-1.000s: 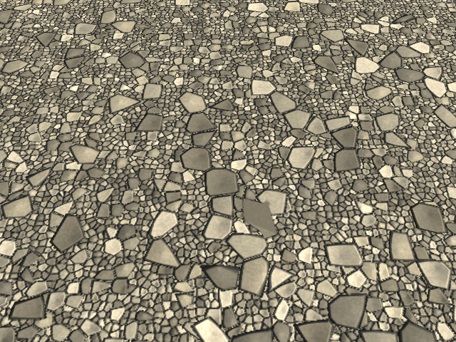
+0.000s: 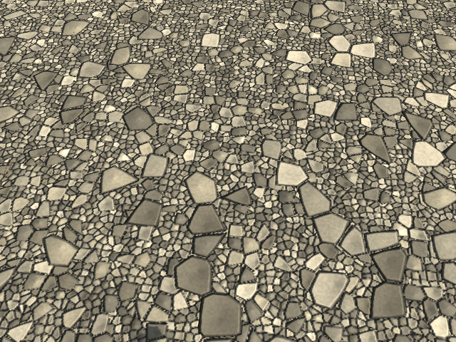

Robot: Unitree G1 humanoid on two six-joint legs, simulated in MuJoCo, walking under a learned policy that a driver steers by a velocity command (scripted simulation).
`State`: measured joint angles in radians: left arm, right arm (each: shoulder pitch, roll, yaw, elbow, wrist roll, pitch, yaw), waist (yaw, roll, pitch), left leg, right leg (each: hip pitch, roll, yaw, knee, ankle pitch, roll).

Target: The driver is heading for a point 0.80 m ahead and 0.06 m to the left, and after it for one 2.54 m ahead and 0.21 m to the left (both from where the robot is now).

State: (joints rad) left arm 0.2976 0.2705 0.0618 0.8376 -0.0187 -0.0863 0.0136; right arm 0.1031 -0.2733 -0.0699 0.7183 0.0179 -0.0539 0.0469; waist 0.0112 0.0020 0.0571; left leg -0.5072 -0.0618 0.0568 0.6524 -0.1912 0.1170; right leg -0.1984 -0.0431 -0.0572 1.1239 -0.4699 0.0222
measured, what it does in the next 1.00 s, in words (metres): walks ahead, turning left: right foot, then left foot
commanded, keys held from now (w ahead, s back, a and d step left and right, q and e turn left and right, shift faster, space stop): w+q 0.36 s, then w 0.50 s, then w+e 0.14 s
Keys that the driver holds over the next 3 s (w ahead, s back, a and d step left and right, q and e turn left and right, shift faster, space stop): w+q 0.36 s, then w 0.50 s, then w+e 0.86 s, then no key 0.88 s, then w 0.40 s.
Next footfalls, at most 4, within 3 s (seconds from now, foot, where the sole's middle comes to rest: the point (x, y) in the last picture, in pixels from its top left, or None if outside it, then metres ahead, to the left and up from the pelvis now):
0.42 right None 0.42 -0.10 -0.75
0.90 left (165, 287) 0.58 0.22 -0.75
1.44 right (225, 192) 0.92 0.05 -0.75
1.90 left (180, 129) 1.21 0.23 -0.75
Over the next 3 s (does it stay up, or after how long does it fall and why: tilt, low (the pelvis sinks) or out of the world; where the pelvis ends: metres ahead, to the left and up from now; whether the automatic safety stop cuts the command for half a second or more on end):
stays up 1.21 0.11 0.02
